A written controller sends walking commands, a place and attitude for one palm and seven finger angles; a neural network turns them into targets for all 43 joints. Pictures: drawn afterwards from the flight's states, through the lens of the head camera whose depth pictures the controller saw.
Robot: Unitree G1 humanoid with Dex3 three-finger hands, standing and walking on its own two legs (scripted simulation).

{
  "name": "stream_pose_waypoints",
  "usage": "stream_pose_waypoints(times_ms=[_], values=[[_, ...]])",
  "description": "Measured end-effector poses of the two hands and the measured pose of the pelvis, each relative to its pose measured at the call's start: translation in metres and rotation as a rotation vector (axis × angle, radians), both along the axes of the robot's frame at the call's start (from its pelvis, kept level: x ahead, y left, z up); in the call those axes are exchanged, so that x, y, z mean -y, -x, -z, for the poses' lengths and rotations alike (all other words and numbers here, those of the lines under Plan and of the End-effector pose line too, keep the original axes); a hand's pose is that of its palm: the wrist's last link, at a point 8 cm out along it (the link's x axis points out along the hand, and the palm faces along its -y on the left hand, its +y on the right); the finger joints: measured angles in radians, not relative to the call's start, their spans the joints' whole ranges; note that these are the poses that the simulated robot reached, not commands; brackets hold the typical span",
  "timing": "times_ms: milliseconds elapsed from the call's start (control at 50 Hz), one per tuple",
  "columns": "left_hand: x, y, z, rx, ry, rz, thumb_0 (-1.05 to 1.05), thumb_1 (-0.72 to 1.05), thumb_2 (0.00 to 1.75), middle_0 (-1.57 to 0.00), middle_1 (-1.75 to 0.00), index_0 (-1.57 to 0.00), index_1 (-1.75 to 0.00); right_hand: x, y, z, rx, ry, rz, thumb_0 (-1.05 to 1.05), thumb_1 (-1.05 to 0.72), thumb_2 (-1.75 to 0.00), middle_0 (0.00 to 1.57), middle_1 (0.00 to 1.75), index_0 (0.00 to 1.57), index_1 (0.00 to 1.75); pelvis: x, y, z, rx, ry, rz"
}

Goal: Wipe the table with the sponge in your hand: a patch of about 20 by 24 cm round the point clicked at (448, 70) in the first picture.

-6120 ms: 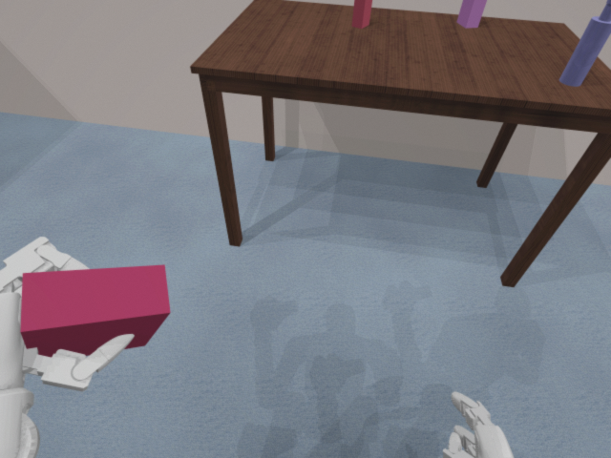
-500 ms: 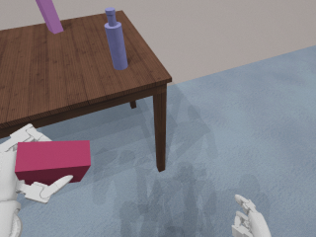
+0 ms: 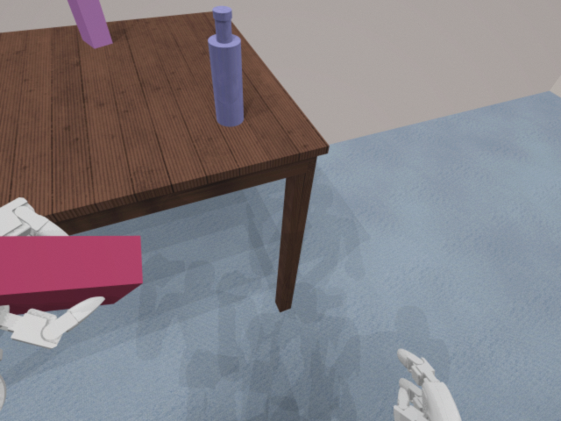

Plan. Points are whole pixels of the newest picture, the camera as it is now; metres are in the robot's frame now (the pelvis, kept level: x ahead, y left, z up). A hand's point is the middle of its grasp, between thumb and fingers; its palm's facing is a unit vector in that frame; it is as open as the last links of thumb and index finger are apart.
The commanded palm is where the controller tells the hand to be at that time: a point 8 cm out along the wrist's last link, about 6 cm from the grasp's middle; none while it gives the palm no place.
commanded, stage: shuffle to correct the standing spot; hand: left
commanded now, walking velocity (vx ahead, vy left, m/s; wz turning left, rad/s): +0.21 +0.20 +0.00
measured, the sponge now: (87, 276) +0.23 +0.23 +0.15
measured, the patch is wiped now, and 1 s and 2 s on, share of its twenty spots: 0.00 0.00 0.00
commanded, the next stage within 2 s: come to a stop and stand still in 0.90 s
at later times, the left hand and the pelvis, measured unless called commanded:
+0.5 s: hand (22, 186) +0.31 +0.31 +0.20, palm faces +0.39 -0.78 -0.49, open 9.1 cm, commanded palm +0.24 +0.36 +0.19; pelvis +0.08 +0.08 -0.02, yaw +0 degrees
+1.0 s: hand out of the picture +0.37 +0.40 +0.20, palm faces +0.41 -0.78 -0.47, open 9.1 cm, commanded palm +0.30 +0.45 +0.19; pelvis +0.14 +0.16 -0.01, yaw +1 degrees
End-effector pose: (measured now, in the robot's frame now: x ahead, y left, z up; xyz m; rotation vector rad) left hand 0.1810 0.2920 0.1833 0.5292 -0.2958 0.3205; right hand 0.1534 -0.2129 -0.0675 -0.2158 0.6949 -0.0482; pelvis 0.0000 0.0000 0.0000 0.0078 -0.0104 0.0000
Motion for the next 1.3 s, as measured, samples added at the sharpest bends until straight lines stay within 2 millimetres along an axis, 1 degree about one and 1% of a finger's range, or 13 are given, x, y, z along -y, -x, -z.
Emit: stream_pose_waypoints(times_ms=[80, 180, 340, 420, 520, 580, 720, 820, 880, 940, 1080, 1180, 1300], values=[[-0.001, -0.006, -0.009, 0.047, -0.014, 0.005, 0.0, -0.42, 1.04, -0.84, -1.39, -0.84, -1.39, -0.012, -0.016, 0.013, -0.048, -0.015, -0.053, 0.02, -0.9, -0.9, 0.21, 0.3, 0.21, 0.3, -0.009, -0.013, 0.004, -0.001, 0.03, -0.032], [-0.018, -0.016, -0.014, 0.108, 0.005, 0.001, 0.0, -0.42, 1.04, -0.84, -1.39, -0.84, -1.39, -0.02, -0.039, 0.009, -0.094, 0.02, -0.067, 0.02, -0.9, -0.9, 0.21, 0.3, 0.21, 0.3, -0.026, -0.035, 0.0, -0.003, 0.007, -0.023], [-0.067, -0.067, -0.002, 0.131, -0.031, 0.002, 0.0, -0.42, 1.04, -0.84, -1.39, -0.84, -1.39, -0.049, -0.089, 0.014, 0.029, 0.042, 0.047, 0.02, -0.9, -0.9, 0.2, 0.3, 0.21, 0.3, -0.07, -0.063, 0.023, 0.05, -0.032, 0.001], [-0.069, -0.086, -0.011, 0.125, -0.052, 0.018, 0.0, -0.42, 1.04, -0.84, -1.39, -0.84, -1.4, -0.075, -0.098, 0.015, 0.05, -0.034, 0.042, 0.02, -0.9, -0.9, 0.2, 0.3, 0.2, 0.3, -0.076, -0.07, 0.018, 0.031, -0.046, -0.001], [-0.058, -0.085, -0.031, 0.111, -0.14, 0.043, 0.0, -0.42, 1.04, -0.84, -1.39, -0.84, -1.4, -0.092, -0.102, 0.03, 0.02, -0.098, 0.014, 0.01, -0.9, -0.9, 0.2, 0.3, 0.21, 0.3, -0.082, -0.085, 0.018, 0.005, -0.032, -0.01], [-0.067, -0.084, -0.035, 0.073, -0.143, 0.014, 0.0, -0.42, 1.04, -0.84, -1.39, -0.84, -1.39, -0.094, -0.101, 0.04, -0.073, -0.085, -0.001, 0.01, -0.9, -0.9, 0.21, 0.3, 0.21, 0.3, -0.088, -0.097, 0.012, 0.008, -0.018, -0.034], [-0.121, -0.099, -0.006, -0.081, -0.018, -0.167, 0.0, -0.42, 1.04, -0.84, -1.39, -0.84, -1.39, -0.092, -0.105, 0.025, -0.179, -0.014, 0.011, 0.02, -0.9, -0.9, 0.21, 0.3, 0.21, 0.3, -0.108, -0.121, -0.012, -0.014, -0.049, -0.023], [-0.132, -0.125, 0.014, -0.062, 0.09, -0.117, 0.0, -0.42, 1.04, -0.84, -1.39, -0.84, -1.39, -0.1, -0.13, 0.01, -0.119, 0.074, 0.018, 0.02, -0.9, -0.9, 0.2, 0.3, 0.2, 0.3, -0.135, -0.133, -0.007, 0.007, -0.043, -0.03], [-0.134, -0.141, 0.005, 0.055, 0.06, -0.004, 0.0, -0.42, 1.04, -0.84, -1.39, -0.84, -1.39, -0.113, -0.152, 0.005, -0.024, 0.1, 0.054, 0.02, -0.9, -0.9, 0.2, 0.3, 0.2, 0.3, -0.153, -0.137, 0.009, 0.021, -0.032, -0.022], [-0.141, -0.148, -0.013, 0.134, -0.031, 0.051, 0.0, -0.42, 1.04, -0.84, -1.39, -0.84, -1.39, -0.134, -0.166, -0.003, 0.037, 0.059, 0.076, 0.02, -0.9, -0.9, 0.2, 0.3, 0.2, 0.3, -0.158, -0.138, 0.01, 0.028, -0.035, -0.019], [-0.165, -0.138, -0.045, 0.116, -0.135, -0.037, 0.0, -0.42, 1.04, -0.84, -1.39, -0.84, -1.39, -0.178, -0.178, 0.006, 0.051, -0.072, 0.027, 0.01, -0.9, -0.9, 0.2, 0.3, 0.2, 0.3, -0.169, -0.152, 0.004, -0.01, -0.022, -0.014], [-0.177, -0.136, -0.024, 0.012, -0.027, -0.154, 0.0, -0.42, 1.04, -0.84, -1.39, -0.84, -1.39, -0.19, -0.172, 0.027, -0.048, -0.092, -0.016, 0.01, -0.9, -0.9, 0.21, 0.3, 0.21, 0.3, -0.173, -0.162, 0.0, -0.003, 0.004, -0.019], [-0.178, -0.155, 0.015, -0.054, 0.161, -0.159, 0.0, -0.42, 1.04, -0.84, -1.39, -0.84, -1.39, -0.184, -0.166, 0.015, -0.1, -0.006, -0.026, 0.02, -0.9, -0.9, 0.21, 0.3, 0.21, 0.3, -0.179, -0.166, -0.007, 0.003, -0.015, -0.012]])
